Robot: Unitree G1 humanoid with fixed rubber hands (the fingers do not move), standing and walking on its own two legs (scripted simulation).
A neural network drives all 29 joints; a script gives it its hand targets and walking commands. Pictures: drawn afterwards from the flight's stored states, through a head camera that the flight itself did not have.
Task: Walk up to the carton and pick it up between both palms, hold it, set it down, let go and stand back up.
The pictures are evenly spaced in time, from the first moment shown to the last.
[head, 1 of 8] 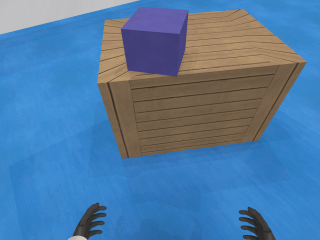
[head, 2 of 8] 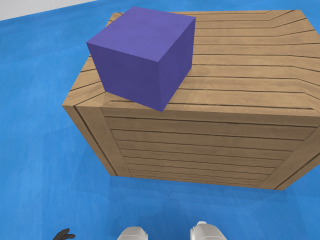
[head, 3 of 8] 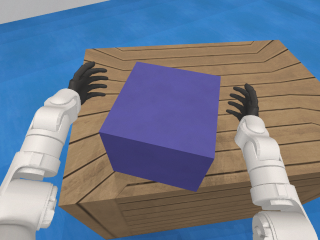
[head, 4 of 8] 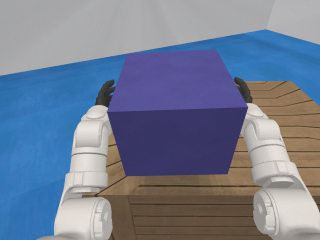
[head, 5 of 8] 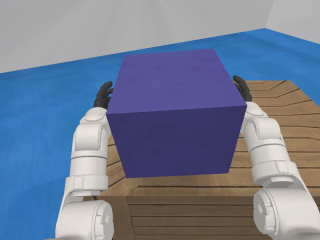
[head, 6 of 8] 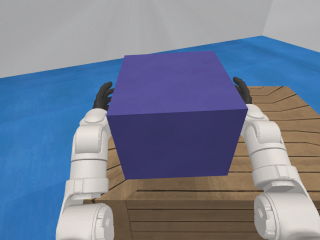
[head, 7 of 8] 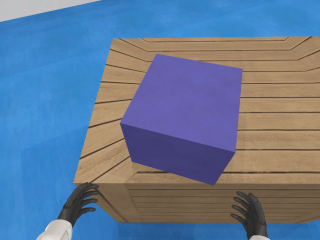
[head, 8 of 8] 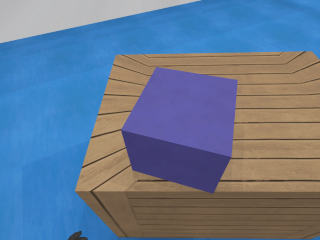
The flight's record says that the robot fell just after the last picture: no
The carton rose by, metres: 0.18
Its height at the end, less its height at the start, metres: +0.00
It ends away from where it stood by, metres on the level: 0.01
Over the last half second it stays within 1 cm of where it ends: yes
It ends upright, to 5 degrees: yes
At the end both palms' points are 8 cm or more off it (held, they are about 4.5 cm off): yes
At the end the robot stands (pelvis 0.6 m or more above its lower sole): yes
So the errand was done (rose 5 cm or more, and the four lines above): yes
